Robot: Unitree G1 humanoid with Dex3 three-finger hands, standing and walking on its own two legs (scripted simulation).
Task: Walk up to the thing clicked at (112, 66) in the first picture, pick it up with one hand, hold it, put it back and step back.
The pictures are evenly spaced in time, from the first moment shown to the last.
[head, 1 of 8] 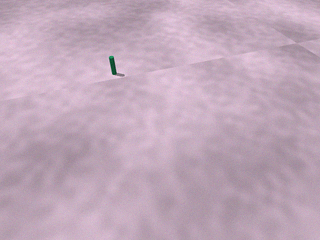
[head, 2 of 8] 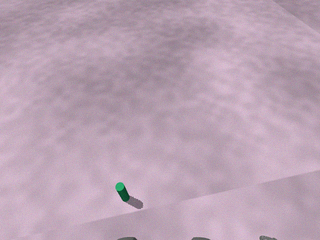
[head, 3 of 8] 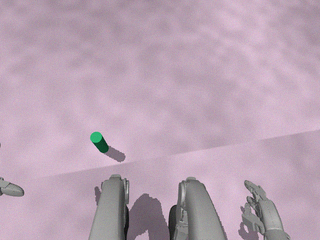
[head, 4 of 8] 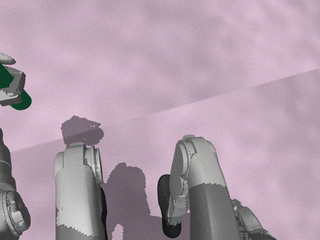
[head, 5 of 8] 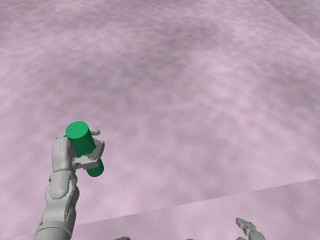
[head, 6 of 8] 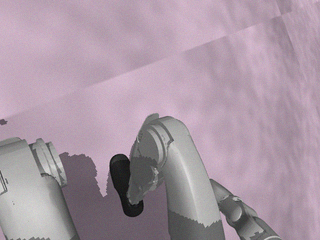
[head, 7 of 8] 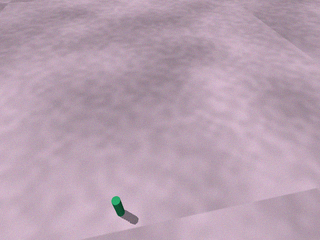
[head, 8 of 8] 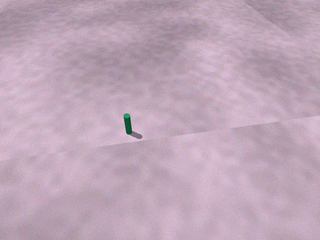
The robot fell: no
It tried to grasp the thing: yes
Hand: left
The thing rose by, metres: 0.67
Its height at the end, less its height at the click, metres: +0.00
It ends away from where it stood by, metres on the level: 0.01
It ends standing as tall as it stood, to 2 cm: yes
